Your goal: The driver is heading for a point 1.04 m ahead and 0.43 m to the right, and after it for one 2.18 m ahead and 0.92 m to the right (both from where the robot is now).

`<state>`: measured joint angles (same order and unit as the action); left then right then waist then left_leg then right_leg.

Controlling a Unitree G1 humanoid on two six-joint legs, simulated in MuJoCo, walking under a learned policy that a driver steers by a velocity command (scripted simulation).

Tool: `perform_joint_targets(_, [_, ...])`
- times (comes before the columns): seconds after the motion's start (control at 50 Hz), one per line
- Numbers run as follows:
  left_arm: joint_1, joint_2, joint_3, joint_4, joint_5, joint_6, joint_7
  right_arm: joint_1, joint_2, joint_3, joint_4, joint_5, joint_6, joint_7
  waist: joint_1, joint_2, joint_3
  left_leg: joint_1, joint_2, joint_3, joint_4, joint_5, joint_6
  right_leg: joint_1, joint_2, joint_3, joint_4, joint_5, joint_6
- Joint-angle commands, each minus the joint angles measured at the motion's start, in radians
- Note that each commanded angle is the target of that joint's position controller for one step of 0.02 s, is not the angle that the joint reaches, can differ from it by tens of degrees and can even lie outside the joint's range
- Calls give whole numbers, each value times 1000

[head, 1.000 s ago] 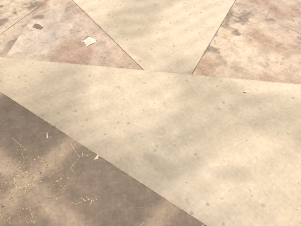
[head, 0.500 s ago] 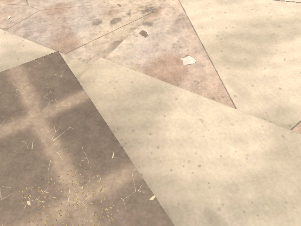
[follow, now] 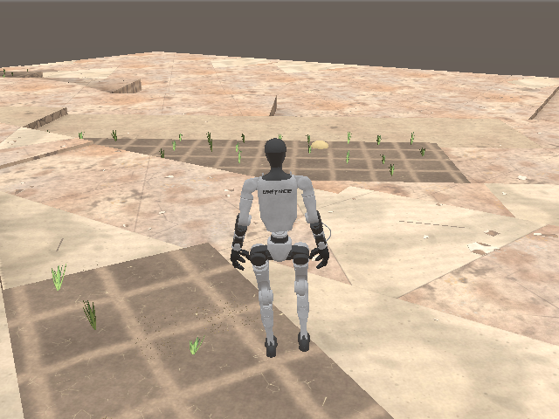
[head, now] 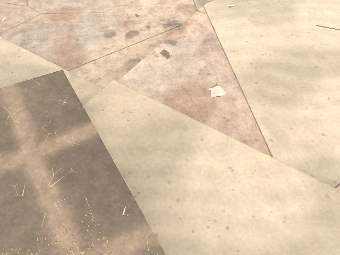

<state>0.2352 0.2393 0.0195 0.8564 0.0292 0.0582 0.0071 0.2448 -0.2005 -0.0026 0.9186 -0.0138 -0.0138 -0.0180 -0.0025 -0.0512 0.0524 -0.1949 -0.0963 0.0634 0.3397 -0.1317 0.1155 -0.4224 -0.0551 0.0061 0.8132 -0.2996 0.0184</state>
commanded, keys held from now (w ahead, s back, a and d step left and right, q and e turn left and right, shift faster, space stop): no key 0.52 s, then w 0.38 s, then no key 0.10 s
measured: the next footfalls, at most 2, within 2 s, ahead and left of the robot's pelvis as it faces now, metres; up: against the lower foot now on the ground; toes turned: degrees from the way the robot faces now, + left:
right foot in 0.12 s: +0.06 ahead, -0.12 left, +0.00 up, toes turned -1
right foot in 0.94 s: +0.20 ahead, -0.12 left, +0.00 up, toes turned -5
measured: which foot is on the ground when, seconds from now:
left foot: down 0.00-0.98, up 1.00-1.00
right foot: up 0.00-0.10, down 0.12-0.62, up 0.64-0.92, down 0.94-1.00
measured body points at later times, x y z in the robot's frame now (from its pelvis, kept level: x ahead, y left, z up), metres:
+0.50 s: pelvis +0.04 -0.01 +0.00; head +0.04 -0.01 +0.45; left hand +0.07 +0.22 -0.15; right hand +0.07 -0.26 -0.15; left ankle +0.03 +0.05 -0.74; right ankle +0.02 -0.12 -0.74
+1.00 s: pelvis +0.16 -0.05 -0.02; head +0.16 -0.07 +0.43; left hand +0.25 +0.19 -0.14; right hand +0.10 -0.30 -0.18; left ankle +0.04 +0.05 -0.71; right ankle +0.16 -0.12 -0.74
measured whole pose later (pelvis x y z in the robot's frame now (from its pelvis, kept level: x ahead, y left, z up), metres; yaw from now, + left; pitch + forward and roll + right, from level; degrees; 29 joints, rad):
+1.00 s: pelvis +0.16 -0.05 -0.02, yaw -1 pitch +0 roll +0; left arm 0.20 0.20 0.03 0.97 0.03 -0.08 -0.01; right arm 0.38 -0.23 -0.03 1.16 -0.02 -0.06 -0.02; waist -0.02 0.05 0.00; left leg -0.17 -0.03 0.00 0.78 -0.43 0.06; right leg -0.28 0.04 -0.11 0.59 -0.33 -0.08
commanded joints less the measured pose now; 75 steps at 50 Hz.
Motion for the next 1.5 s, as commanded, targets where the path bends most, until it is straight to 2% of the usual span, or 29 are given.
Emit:
perform_joint_targets(0.02, [56, 52, 2, -19, -2, 8, 10, -39, -110, -15, -44, -6, -2, -6, 14, 141, -64, -79, 264, -182, -118, 200, 80, 168, 15, -11, -85, -27, -6])
perform_joint_targets(0.1, [89, 40, -19, 13, -7, -21, 32, -40, -113, -9, -14, 6, 7, -20, 44, 74, -38, -104, 253, -227, -57, 60, 35, 324, -3, 19, -438, 148, -36])
perform_joint_targets(0.12, [104, 80, -15, 22, 1, -36, 36, -13, -92, -2, -6, 7, 4, -21, 29, 23, -51, -122, 218, -218, -26, 15, -6, 382, -89, 110, -486, 236, -49])
perform_joint_targets(0.14, [50, 145, -4, 31, -16, -46, 36, 61, -77, -6, 11, 20, 8, -14, -50, -82, -22, -69, 135, -173, -65, -58, -24, 293, -132, 166, -474, 279, -93])
perform_joint_targets(0.18, [19, 56, -26, 34, -19, -57, 18, 17, -120, -16, 53, 11, 18, -22, -10, -34, 12, 82, 134, -169, -81, 6, -38, 166, -84, 126, -499, 171, -76])
perform_joint_targets(0.52, [67, 39, -40, 165, -19, -64, 33, -3, -77, 1, 200, 14, 9, -34, 11, 40, -27, 115, 161, -166, -81, 131, -33, 255, -48, 79, -509, 216, -57])
perform_joint_targets(0.6, [88, 55, -26, 179, -4, -54, 25, 47, -125, -22, 213, 12, 22, -32, -5, 83, 6, 57, 143, -210, -87, -404, 23, 174, 28, 29, -411, -158, -83])
perform_joint_targets(0.66, [14, 27, -25, 145, 14, -62, 13, 163, -165, -49, 235, 2, 24, -23, -60, 143, 113, 101, 325, -455, -209, -674, 140, -80, 62, -74, -198, -165, -88])
perform_joint_targets(0.72, [-58, 55, -10, 101, 6, -84, -5, 197, -156, -60, 233, -11, -10, -15, -72, 99, 112, 152, 392, -503, -263, -486, 189, -202, 5, -23, -15, -157, -78])
perform_joint_targets(0.8, [-66, 54, 5, 83, 1, -106, -31, 153, -134, -59, 217, -1, -45, -14, -29, 87, 47, 142, 311, -325, -239, -229, 135, -110, 7, -40, -79, -36, -55])
perform_joint_targets(0.86, [-12, 25, 2, 91, 3, -100, -42, 120, -128, -55, 192, -14, -65, -3, -2, 107, 19, -52, 247, -199, -181, -97, 118, 114, 54, -107, -53, 52, -46])
perform_joint_targets(0.92, [23, 27, 12, 93, -16, -106, -29, 101, -131, -52, 191, -18, -69, -3, 26, 117, 48, -114, 202, -154, -7, 88, 88, 240, 68, -97, -202, 172, -46])
perform_joint_targets(0.94, [112, 34, 19, 117, -12, -117, -20, 96, -128, -47, 200, -16, -64, -5, 75, 91, 19, -83, 177, -128, 151, 179, 67, 304, 92, -113, -314, 206, -47])
perform_joint_targets(0.96, [245, 83, 38, 158, -3, -135, -10, 88, -95, -38, 202, -15, -64, -1, 129, 4, -37, -93, 116, -73, 400, 169, 26, 410, 45, -66, -396, 267, -60])
perform_joint_targets(0.98, [382, 200, 69, 186, 5, -146, 2, 122, -31, -22, 170, 2, -67, 8, 149, -217, -112, -317, 22, 4, 750, -139, -46, 614, -219, 301, -500, 395, -167])
perform_joint_targets(1.0, [380, 164, 61, 193, 1, -144, 4, 158, -73, -28, 183, -1, -67, 4, 104, -160, -77, -490, 18, -57, 924, -360, -48, 603, -341, 519, -572, 441, -242])
perform_joint_targets(1.02, [254, 110, 43, 146, 2, -148, -4, 102, -108, -34, 182, -4, -61, 2, 65, -25, 9, -526, 85, -105, 965, -311, -48, 513, -317, 413, -557, 494, -257])
perform_joint_targets(1.06, [139, 68, 27, 107, 3, -158, -11, 50, -108, -39, 176, -11, -42, 12, 14, 60, 24, -481, 126, -101, 882, -228, -67, 429, -256, 254, -568, 595, -236])
perform_joint_targets(1.16, [181, 33, 8, 145, -12, -166, 1, -50, -50, -34, 138, -15, 22, 20, -3, -25, 38, -406, 97, 10, 660, -52, -77, 359, -119, 42, -603, 727, -144])
perform_joint_targets(1.24, [193, 24, -3, 167, -13, -157, 8, -167, -26, -17, 85, -11, 16, 22, 9, -45, 25, -311, 74, 55, 398, 95, -58, 335, -87, -4, -568, 726, -109])
perform_joint_targets(1.3, [162, 28, -2, 171, -4, -148, 5, -149, -45, -14, 94, -7, 14, 22, -11, -60, 5, -203, 73, 45, 341, 116, -29, 324, -99, 3, -527, 725, -111])
perform_joint_targets(1.34, [85, 36, 1, 159, -6, -151, -1, 51, -106, -35, 171, -20, 6, 19, -106, -39, -72, 3, 56, 22, 351, 135, 20, 272, -95, -24, -343, 809, -112])
perform_joint_targets(1.38, [55, 55, 12, 154, -22, -148, -12, 193, -135, -51, 224, -27, -12, 13, -184, 78, -79, 223, 106, -37, 125, 366, 64, 150, 4, -49, 19, 466, -81])
perform_joint_targets(1.4, [176, -14, 5, 144, -34, -134, -14, 214, -190, -63, 220, -17, -25, 11, -112, 279, -161, 441, 357, -285, 130, 743, 183, -67, 105, -80, 343, -315, -44])
perform_joint_targets(1.42, [261, -14, 6, 172, -24, -113, 0, 156, -169, -56, 190, 19, -28, 17, -55, 145, -176, 357, 405, -338, 66, 565, 248, -125, 85, 32, 396, -291, -64])
perform_joint_targets(1.44, [265, -4, 9, 169, -13, -95, -1, 62, -175, -64, 161, 24, -22, 17, -26, 173, -119, 164, 428, -391, -52, 20, 258, -99, 44, 45, 345, -235, -69])
perform_joint_targets(1.46, [179, 63, 32, 142, 0, -81, -5, -26, -137, -61, 127, -4, -26, 21, -13, 115, -48, 21, 415, -419, -122, -272, 225, -68, 10, 64, 338, -146, -77])
perform_joint_targets(1.48, [121, 99, 52, 113, 9, -67, -12, -57, -133, -62, 111, -19, -35, 18, -1, 84, -22, -56, 403, -397, -137, -311, 212, -53, 10, 51, 337, -77, -75])
perform_joint_targets(1.5, [118, 66, 53, 101, 11, -46, -21, -48, -129, -65, 113, -19, -41, 11, 26, 64, 0, -161, 372, -318, -119, -309, 195, -7, 12, 29, 308, 0, -69])
Keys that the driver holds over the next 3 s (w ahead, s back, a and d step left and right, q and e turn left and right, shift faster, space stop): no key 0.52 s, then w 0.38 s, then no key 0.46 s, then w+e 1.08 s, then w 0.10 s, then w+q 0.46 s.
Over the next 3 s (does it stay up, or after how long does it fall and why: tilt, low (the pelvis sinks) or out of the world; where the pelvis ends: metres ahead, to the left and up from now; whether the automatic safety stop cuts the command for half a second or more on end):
stays up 0.86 -0.55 -0.15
